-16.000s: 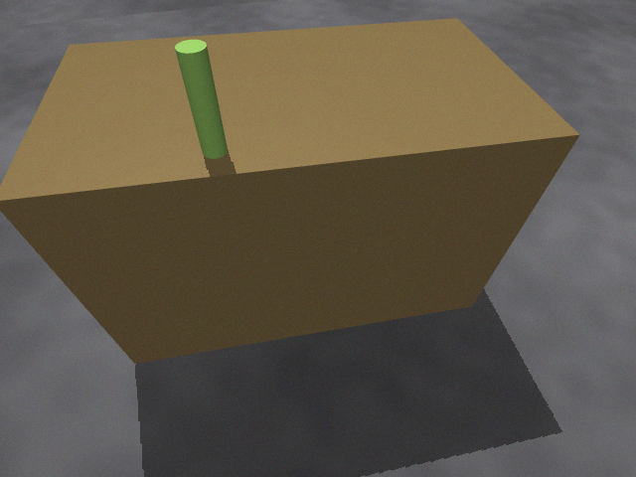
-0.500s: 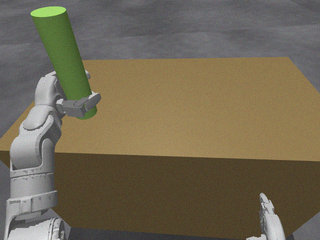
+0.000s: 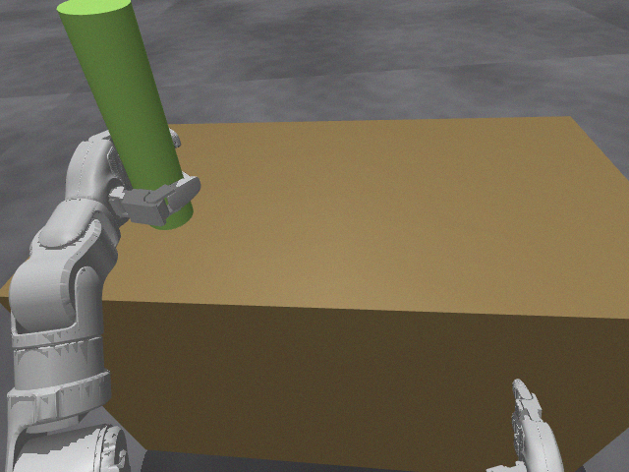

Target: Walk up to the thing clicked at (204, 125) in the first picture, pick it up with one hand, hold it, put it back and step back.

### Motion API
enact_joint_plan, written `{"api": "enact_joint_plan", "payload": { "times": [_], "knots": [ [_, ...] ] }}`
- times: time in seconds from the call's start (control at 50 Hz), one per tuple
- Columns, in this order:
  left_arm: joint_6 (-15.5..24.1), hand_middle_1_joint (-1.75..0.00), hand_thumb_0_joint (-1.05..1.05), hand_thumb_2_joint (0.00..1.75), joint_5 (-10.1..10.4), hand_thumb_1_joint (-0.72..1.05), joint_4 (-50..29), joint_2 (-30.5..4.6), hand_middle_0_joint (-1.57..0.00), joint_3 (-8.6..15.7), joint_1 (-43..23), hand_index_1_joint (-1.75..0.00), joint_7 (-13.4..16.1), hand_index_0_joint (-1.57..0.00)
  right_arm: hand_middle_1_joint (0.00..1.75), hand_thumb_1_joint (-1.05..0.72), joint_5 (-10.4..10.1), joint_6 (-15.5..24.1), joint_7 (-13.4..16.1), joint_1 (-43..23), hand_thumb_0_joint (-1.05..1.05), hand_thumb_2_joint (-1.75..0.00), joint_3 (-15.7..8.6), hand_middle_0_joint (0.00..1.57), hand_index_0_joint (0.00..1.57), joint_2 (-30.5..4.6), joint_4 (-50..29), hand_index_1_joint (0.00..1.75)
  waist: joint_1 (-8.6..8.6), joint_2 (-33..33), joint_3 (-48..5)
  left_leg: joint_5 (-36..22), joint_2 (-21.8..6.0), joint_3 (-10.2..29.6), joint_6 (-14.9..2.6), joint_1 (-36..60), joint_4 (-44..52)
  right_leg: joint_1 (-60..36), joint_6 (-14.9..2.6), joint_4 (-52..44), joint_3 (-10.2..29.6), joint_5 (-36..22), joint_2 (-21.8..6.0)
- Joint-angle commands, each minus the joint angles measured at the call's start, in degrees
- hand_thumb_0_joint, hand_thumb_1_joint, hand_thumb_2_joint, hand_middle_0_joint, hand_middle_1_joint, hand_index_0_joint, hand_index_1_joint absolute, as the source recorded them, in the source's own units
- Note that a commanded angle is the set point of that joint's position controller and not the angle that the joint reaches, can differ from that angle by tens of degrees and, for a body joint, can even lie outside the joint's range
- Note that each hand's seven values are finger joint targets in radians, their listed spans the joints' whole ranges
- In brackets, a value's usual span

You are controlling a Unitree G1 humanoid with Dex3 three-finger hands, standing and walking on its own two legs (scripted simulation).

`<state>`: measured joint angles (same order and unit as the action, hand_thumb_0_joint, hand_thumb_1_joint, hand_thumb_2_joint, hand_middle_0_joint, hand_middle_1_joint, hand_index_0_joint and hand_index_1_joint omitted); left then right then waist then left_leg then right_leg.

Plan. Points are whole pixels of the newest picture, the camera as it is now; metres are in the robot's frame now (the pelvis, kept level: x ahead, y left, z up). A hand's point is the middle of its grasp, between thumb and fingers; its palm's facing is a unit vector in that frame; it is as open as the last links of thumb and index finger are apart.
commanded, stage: hold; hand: left
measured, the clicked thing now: (140, 131) +0.33 +0.17 +0.32
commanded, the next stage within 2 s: none
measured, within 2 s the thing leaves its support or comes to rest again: neither
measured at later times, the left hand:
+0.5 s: hand (163, 168) +0.33 +0.16 +0.28, palm faces +0.06 -1.00 -0.01, open 8.2 cm
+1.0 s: hand (147, 161) +0.32 +0.17 +0.29, palm faces +0.08 -1.00 -0.03, open 8.2 cm
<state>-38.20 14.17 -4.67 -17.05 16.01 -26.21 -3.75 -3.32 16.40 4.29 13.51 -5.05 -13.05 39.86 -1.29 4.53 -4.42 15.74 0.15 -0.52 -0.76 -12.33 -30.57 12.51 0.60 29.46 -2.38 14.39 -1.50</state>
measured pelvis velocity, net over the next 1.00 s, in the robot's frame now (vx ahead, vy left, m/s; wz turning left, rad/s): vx -0.01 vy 0.00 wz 0.00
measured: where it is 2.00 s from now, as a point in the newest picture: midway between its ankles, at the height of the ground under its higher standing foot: outside the picture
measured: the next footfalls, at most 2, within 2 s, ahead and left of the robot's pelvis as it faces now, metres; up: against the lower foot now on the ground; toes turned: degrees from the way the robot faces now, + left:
none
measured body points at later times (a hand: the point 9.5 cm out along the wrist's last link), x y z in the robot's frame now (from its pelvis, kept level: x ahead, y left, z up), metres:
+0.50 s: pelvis -0.01 +0.00 +0.00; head -0.06 -0.03 +0.45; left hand +0.32 +0.21 +0.28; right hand +0.17 -0.25 -0.07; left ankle +0.01 +0.11 -0.74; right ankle +0.02 -0.13 -0.74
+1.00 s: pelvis -0.01 +0.00 +0.00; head -0.06 -0.03 +0.44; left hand +0.31 +0.22 +0.29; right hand +0.18 -0.25 -0.07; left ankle +0.01 +0.11 -0.74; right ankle +0.02 -0.13 -0.74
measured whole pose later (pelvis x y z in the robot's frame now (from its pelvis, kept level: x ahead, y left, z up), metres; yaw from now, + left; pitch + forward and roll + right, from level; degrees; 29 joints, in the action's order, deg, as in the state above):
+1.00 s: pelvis -0.01 +0.00 +0.00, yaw +0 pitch -3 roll +0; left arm -43.7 15.1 -7.4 -18.1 16.3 -30.0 -3.1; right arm -3.6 18.6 4.8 11.6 -5.2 -13.5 43.3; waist -2.1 4.6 -5.1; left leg 15.6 0.4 -0.3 -0.8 -12.8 -31.4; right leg 13.0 0.6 30.5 -2.5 14.4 -1.8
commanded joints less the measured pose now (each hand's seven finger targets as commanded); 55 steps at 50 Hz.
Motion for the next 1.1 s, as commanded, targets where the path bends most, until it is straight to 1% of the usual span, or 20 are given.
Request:
{"api": "enact_joint_plan", "payload": {
  "times": [0.0, 0.12, 0.16, 0.26, 0.3, 0.38, 0.4, 0.42, 0.52, 0.56, 0.62, 0.74, 0.76, 0.8, 0.82, 0.9, 0.92, 0.98, 1.02, 1.08],
  "knots": [
    [4.65, -1.49, 0.00, 1.36, 1.57, 0.28, -16.37, -12.65, -1.35, 5.00, -30.79, -1.50, 0.37, -1.36, 0.05, 0.54, -0.20, 3.88, 0.09, -8.20, 0.00, -0.05, -2.31, 0.05, 0.05, -6.89, -9.29, 0.05, 0.15, -2.52, -12.64, -10.77, 0.89, 0.64, -0.39, 5.60, 4.22, -1.57, -0.82, -4.68, -0.99, -8.93, 1.07],
    [3.33, -1.50, 0.00, 1.35, 1.83, 0.27, -17.00, -12.93, -1.35, 5.88, -31.12, -1.50, 0.96, -1.37, 0.05, 0.54, -0.31, 4.20, -0.25, -8.61, 0.00, -0.05, -3.05, 0.05, 0.05, -7.42, -9.43, 0.05, 0.04, -3.21, -12.48, -9.89, 0.68, 0.83, -0.37, 5.42, 4.40, -1.32, -0.79, -4.62, -1.15, -7.98, 1.26],
    [2.76, -1.49, 0.00, 1.36, 1.62, 0.26, -17.26, -12.13, -1.34, 4.82, -30.92, -1.50, 0.89, -1.35, 0.05, 0.54, -0.35, 4.04, -0.46, -7.97, 0.00, -0.05, -1.61, 0.05, 0.05, -5.66, -8.36, 0.05, -0.09, -1.74, -11.81, -10.24, 0.80, 0.58, -0.35, 5.10, 4.25, -1.03, -0.91, -4.60, -1.01, -8.20, 1.12],
    [1.46, -1.48, 0.00, 1.35, 1.78, 0.23, -18.23, -12.35, -1.33, 4.94, -33.09, -1.50, 1.55, -1.34, 0.05, 0.54, -0.28, 4.36, -0.43, -9.24, 0.00, -0.05, -2.66, 0.05, 0.05, -7.09, -9.33, 0.05, -0.06, -3.07, -13.26, -10.57, 0.79, 0.64, -0.41, 5.84, 4.26, -1.65, -0.81, -4.50, -0.92, -8.57, 1.17],
    [1.07, -1.49, 0.00, 1.36, 1.70, 0.25, -18.32, -12.42, -1.33, 4.82, -33.65, -1.50, 1.60, -1.34, 0.05, 0.54, -0.42, 4.28, -0.55, -9.05, 0.00, -0.05, -1.70, 0.05, 0.05, -5.93, -8.46, 0.05, -0.63, -2.15, -12.42, -10.00, 1.07, 0.41, -0.35, 5.03, 4.23, -1.23, -0.83, -4.72, -0.99, -7.95, 0.96],
    [0.09, -1.48, 0.00, 1.35, 1.72, 0.27, -15.69, -11.75, -1.34, 4.56, -33.37, -1.49, 1.65, -1.36, 0.05, 0.55, -0.42, 4.32, -0.75, -9.75, 0.00, -0.05, -2.31, 0.05, 0.05, -6.74, -7.21, 0.05, -0.70, -2.61, -11.10, -7.60, 0.62, 0.99, -0.20, 4.18, 5.01, -0.26, -0.91, -4.66, -1.23, -5.92, 1.26],
    [-0.28, -1.50, 0.00, 1.36, 1.76, 0.28, -13.44, -11.33, -1.35, 4.56, -31.21, -1.51, 1.51, -1.37, 0.05, 0.54, -0.56, 4.32, -0.76, -8.67, 0.00, -0.05, -2.81, 0.05, 0.05, -7.18, -7.97, 0.05, 0.08, -4.10, -9.94, -7.13, 0.55, 1.02, -0.30, 3.98, 4.97, 0.30, -0.74, -4.83, -1.16, -5.70, 1.30],
    [-0.17, -1.51, 0.00, 1.37, 1.96, 0.28, -15.17, -11.49, -1.35, 4.87, -30.83, -1.52, 1.34, -1.37, 0.05, 0.55, -0.66, 4.21, -0.99, -8.92, 0.00, -0.05, -1.91, 0.05, 0.05, -6.19, -7.22, 0.05, -1.01, -3.15, -10.63, -7.33, 0.76, 0.83, -0.32, 3.69, 4.76, -0.44, -0.84, -4.86, -1.19, -5.64, 1.12],
    [-0.12, -1.51, 0.00, 1.35, 2.18, 0.23, -16.69, -12.07, -1.35, 5.72, -29.23, -1.51, 1.51, -1.37, 0.05, 0.54, -0.95, 3.65, -1.32, -8.63, 0.00, -0.05, -2.49, 0.05, 0.05, -6.84, -8.39, 0.05, -0.84, -3.86, -11.21, -8.57, 1.01, 0.51, -0.58, 3.63, 4.14, -0.76, -0.75, -4.74, -0.97, -6.71, 0.97],
    [0.37, -1.49, 0.00, 1.36, 2.13, 0.26, -19.24, -10.84, -1.33, 4.61, -29.82, -1.50, 1.79, -1.35, 0.05, 0.54, -0.94, 3.61, -1.51, -9.82, 0.00, -0.05, -2.20, 0.05, 0.05, -6.33, -8.52, 0.05, -1.25, -2.95, -11.29, -7.53, 1.14, 0.42, -0.46, 3.47, 4.47, -0.70, -0.81, -4.71, -0.87, -5.69, 0.92],
    [1.52, -1.50, 0.00, 1.35, 2.18, 0.25, -20.27, -12.28, -1.35, 6.23, -28.78, -1.51, 1.97, -1.37, 0.05, 0.54, -0.69, 3.92, -1.06, -9.76, 0.00, -0.05, -3.50, 0.05, 0.05, -7.83, -9.06, 0.05, -0.58, -3.21, -12.16, -6.77, 0.82, 0.75, -0.47, 3.91, 4.30, -0.75, -0.71, -4.60, -0.86, -5.09, 1.03],
    [2.79, -1.47, 0.00, 1.33, 1.70, 0.20, -26.36, -13.55, -1.31, 6.26, -30.64, -1.48, 2.63, -1.32, 0.05, 0.54, -0.16, 4.61, 0.14, -10.22, 0.00, -0.06, -2.44, 0.05, 0.05, -6.43, -8.06, 0.05, -0.67, -1.39, -14.12, -9.21, 1.14, 0.43, -0.42, 5.04, 3.34, -1.07, -0.79, -3.96, -0.49, -7.16, 0.86],
    [2.83, -1.48, 0.00, 1.34, 1.87, 0.19, -25.22, -13.98, -1.32, 6.81, -30.85, -1.49, 2.55, -1.33, 0.05, 0.54, -0.09, 4.88, 0.39, -10.34, 0.00, -0.06, -2.41, 0.05, 0.05, -6.68, -8.22, 0.05, -0.46, -2.34, -14.26, -8.86, 0.96, 0.63, -0.48, 5.09, 3.44, -1.44, -0.75, -4.04, -0.68, -6.79, 0.99],
    [2.25, -1.48, 0.00, 1.34, 2.02, 0.20, -23.60, -12.54, -1.33, 5.02, -31.82, -1.50, 2.18, -1.34, 0.05, 0.54, 0.02, 5.29, 0.71, -10.70, 0.00, -0.06, -2.11, 0.05, 0.05, -6.56, -6.55, 0.05, -0.12, -1.43, -12.50, -7.55, 1.01, 0.71, -0.46, 4.35, 3.81, -0.56, -0.77, -4.08, -0.69, -6.04, 0.97],
    [1.93, -1.49, 0.00, 1.35, 1.87, 0.18, -21.56, -13.60, -1.33, 5.75, -31.80, -1.50, 1.99, -1.34, 0.05, 0.53, 0.05, 5.43, 0.93, -10.32, 0.00, -0.06, -2.38, 0.05, 0.05, -6.79, -6.31, 0.05, 0.18, -1.40, -12.73, -7.76, 1.09, 0.54, -0.51, 4.56, 3.70, -0.38, -0.78, -4.16, -0.44, -6.30, 0.88],
    [0.21, -1.47, 0.00, 1.34, 1.96, 0.22, -17.40, -12.13, -1.32, 3.85, -34.36, -1.49, 0.92, -1.33, 0.05, 0.55, -0.04, 5.90, 1.08, -10.34, 0.00, -0.05, -2.09, 0.05, 0.05, -7.11, -5.95, 0.05, 0.55, -1.93, -11.76, -6.68, 0.72, 0.97, -0.30, 4.62, 4.57, 0.39, -0.86, -4.50, -0.87, -5.60, 1.29],
    [-0.66, -1.47, 0.00, 1.34, 2.11, 0.24, -13.02, -11.18, -1.32, 3.33, -32.76, -1.48, 0.72, -1.34, 0.05, 0.55, -0.20, 6.03, 1.00, -10.65, 0.00, -0.05, -2.22, 0.05, 0.05, -7.47, -6.25, 0.05, 0.99, -2.70, -9.21, -5.70, 0.61, 1.14, -0.25, 3.57, 4.88, 1.20, -0.75, -4.60, -1.04, -4.93, 1.41],
    [-1.57, -1.48, 0.00, 1.35, 2.28, 0.30, -11.69, -11.11, -1.34, 3.15, -32.01, -1.49, -0.19, -1.36, 0.05, 0.55, -0.58, 5.93, 0.39, -9.78, 0.00, -0.05, -1.55, 0.05, 0.05, -6.72, -5.38, 0.05, 0.00, -2.24, -8.68, -5.18, 0.29, 1.72, -0.04, 2.90, 5.52, 1.57, -0.86, -4.54, -1.35, -4.66, 1.52],
    [-2.03, -1.50, 0.00, 1.35, 2.36, 0.27, -11.21, -10.50, -1.36, 2.84, -32.03, -1.51, -0.35, -1.38, 0.05, 0.55, -0.68, 5.69, -0.06, -8.76, 0.00, -0.05, -1.52, 0.05, 0.05, -6.51, -6.39, 0.05, 0.41, -3.06, -10.22, -7.13, 0.50, 1.01, -0.33, 3.55, 4.98, 0.73, -0.96, -4.57, -1.20, -6.14, 1.44],
    [-1.79, -1.48, 0.00, 1.33, 2.61, 0.25, -11.37, -11.42, -1.34, 4.63, -30.23, -1.48, 0.18, -1.36, 0.05, 0.55, -0.89, 5.22, -0.90, -8.16, 0.00, -0.05, -1.74, 0.05, 0.05, -6.53, -7.86, 0.05, -0.58, -4.32, -10.19, -8.30, 0.56, 0.93, -0.37, 2.87, 4.57, 0.01, -0.87, -4.49, -1.18, -6.69, 1.46]
  ]
}}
